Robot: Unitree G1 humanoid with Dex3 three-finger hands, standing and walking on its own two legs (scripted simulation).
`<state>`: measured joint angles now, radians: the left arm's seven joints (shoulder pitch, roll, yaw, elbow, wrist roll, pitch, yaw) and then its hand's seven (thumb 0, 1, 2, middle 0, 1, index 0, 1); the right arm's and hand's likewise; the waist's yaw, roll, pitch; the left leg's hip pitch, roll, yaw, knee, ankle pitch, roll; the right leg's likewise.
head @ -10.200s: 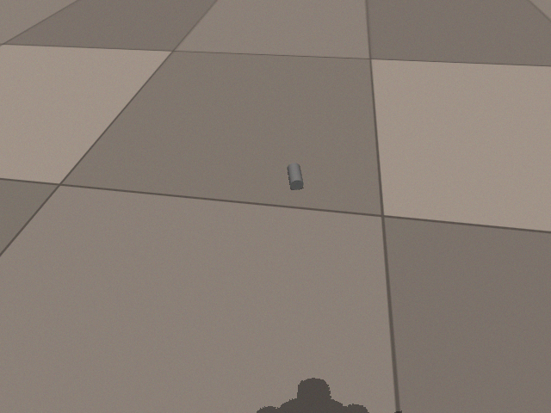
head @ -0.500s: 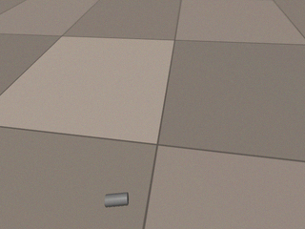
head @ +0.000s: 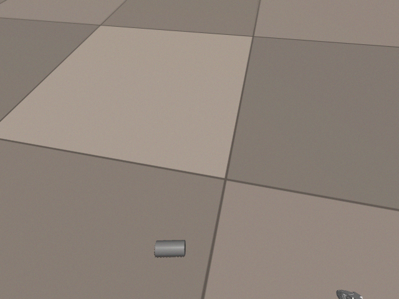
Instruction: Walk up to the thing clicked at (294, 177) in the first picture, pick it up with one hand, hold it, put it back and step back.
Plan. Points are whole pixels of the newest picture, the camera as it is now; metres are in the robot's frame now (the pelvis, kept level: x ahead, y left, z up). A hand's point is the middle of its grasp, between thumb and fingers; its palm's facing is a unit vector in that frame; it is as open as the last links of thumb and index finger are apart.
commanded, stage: walk up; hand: left
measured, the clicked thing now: (170, 248) +0.43 +0.20 -0.73
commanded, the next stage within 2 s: stand in 0.98 s
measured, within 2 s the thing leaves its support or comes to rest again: neither
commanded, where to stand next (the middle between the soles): +0.04 -0.03 m, yaw -2 degrees
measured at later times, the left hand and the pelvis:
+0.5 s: hand out of the picture +0.10 +0.25 -0.14, palm faces +0.00 -0.95 -0.32, open 7.4 cm; pelvis +0.00 +0.00 +0.02, yaw +0 degrees
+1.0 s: hand out of the picture +0.06 +0.25 -0.14, palm faces +0.02 -0.95 -0.32, open 7.4 cm; pelvis +0.00 +0.00 +0.02, yaw +0 degrees
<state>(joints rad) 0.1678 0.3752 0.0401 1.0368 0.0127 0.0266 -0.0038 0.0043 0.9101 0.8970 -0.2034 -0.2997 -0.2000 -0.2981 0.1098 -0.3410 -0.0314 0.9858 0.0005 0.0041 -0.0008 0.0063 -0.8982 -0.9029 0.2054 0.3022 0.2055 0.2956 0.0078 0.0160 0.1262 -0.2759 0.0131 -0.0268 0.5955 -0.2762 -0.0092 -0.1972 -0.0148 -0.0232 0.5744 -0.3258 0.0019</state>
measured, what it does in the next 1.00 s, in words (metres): stands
